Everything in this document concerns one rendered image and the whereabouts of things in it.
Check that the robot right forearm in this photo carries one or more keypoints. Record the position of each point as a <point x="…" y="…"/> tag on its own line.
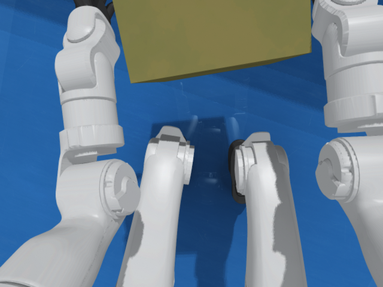
<point x="351" y="35"/>

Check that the carton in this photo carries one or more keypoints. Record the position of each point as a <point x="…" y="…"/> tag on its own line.
<point x="166" y="40"/>

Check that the robot right upper arm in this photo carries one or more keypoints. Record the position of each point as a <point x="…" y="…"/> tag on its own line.
<point x="350" y="170"/>

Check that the robot left thigh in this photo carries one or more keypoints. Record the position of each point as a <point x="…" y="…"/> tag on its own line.
<point x="149" y="257"/>

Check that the right robot foot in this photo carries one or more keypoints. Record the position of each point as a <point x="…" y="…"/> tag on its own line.
<point x="238" y="197"/>

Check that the left robot hand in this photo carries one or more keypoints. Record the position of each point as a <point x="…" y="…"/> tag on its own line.
<point x="108" y="10"/>

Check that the robot left forearm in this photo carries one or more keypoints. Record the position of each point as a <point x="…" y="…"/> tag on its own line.
<point x="85" y="74"/>

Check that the robot left upper arm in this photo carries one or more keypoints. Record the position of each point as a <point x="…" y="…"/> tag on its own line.
<point x="93" y="199"/>

